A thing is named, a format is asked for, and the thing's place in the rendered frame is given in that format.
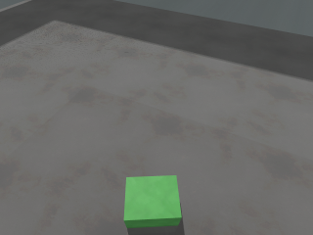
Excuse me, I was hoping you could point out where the carton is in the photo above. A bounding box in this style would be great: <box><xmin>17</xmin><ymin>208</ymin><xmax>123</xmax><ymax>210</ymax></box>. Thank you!
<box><xmin>123</xmin><ymin>175</ymin><xmax>182</xmax><ymax>228</ymax></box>

